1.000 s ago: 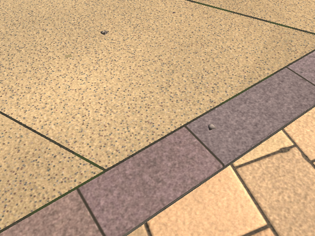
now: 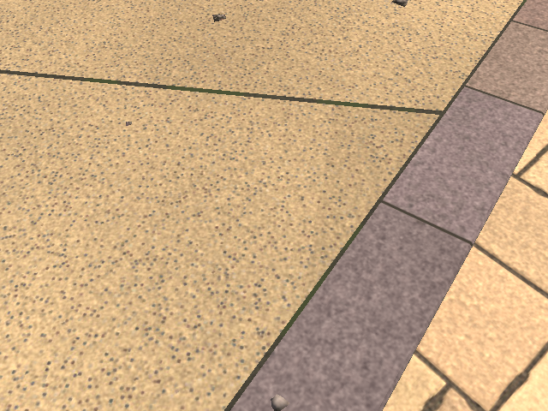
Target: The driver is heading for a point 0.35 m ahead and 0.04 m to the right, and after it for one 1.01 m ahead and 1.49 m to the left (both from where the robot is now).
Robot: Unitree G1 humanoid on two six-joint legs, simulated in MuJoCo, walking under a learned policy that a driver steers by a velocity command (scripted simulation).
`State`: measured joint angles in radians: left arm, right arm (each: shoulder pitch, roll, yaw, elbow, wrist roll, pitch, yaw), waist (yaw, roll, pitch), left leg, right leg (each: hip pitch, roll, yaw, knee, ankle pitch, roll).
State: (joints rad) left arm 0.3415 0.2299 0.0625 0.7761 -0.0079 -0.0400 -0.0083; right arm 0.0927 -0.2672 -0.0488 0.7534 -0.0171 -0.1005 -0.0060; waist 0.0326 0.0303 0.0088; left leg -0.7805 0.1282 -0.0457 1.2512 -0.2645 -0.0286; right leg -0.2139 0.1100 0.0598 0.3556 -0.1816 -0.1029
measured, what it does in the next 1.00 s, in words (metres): walks ahead: left foot 0.04 m higher, then right foot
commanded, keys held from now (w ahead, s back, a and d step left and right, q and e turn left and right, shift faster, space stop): w+e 0.20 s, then q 0.80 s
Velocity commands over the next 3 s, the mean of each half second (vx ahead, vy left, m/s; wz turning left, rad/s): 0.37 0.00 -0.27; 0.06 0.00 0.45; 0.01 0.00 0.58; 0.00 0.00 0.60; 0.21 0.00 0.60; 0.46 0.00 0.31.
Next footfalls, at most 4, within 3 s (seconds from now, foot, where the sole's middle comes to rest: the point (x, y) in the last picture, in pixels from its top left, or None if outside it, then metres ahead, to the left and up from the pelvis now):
0.20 left None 0.33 0.14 -0.74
0.54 right None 0.34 -0.12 -0.75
0.96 left None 0.23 0.10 -0.74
1.32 right None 0.36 -0.09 -0.74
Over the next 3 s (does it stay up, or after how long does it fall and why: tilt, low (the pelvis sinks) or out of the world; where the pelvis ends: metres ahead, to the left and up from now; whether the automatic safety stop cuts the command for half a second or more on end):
stays up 0.28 0.35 0.04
